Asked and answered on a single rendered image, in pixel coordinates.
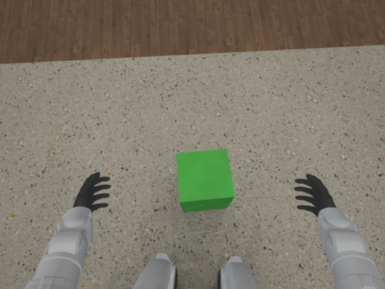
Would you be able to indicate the right robot thigh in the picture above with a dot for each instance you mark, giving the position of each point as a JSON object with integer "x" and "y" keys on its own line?
{"x": 237, "y": 276}

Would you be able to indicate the right robot hand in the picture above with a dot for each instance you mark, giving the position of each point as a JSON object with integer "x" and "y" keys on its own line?
{"x": 321, "y": 198}

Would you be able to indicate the robot left shin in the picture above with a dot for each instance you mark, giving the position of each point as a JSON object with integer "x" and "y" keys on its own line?
{"x": 162, "y": 256}

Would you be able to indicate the left robot hand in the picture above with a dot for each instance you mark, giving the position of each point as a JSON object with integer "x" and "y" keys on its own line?
{"x": 86, "y": 197}

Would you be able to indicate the robot left forearm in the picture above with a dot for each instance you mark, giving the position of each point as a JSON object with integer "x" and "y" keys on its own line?
{"x": 63, "y": 259}

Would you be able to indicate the robot right forearm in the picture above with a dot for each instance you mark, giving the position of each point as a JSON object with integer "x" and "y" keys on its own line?
{"x": 349, "y": 259}

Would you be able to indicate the carton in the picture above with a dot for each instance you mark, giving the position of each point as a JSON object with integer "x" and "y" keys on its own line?
{"x": 204, "y": 180}

